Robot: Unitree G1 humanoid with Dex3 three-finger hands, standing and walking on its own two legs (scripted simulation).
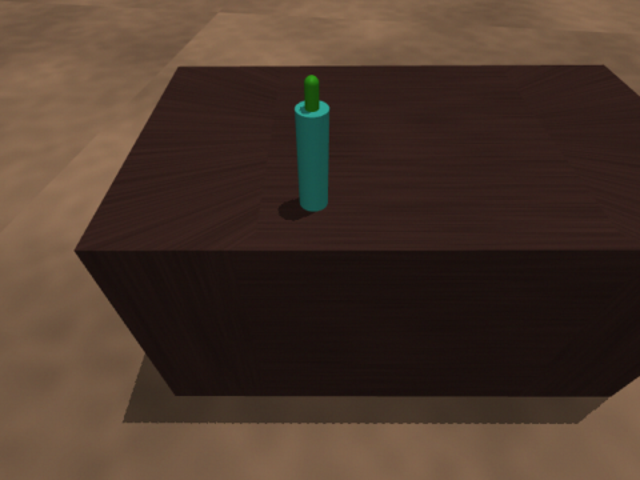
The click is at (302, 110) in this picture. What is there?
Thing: necked bottle
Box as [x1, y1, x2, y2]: [295, 75, 328, 211]
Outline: 309,75 304,80 305,100 298,103 295,106 295,125 300,204 303,208 307,210 315,211 322,209 327,203 328,106 324,102 318,100 318,80 315,76
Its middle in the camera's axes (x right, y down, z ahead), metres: -0.01 -0.16 +0.73
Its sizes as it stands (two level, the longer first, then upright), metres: 0.059 0.059 0.269
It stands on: a support 0.70 m high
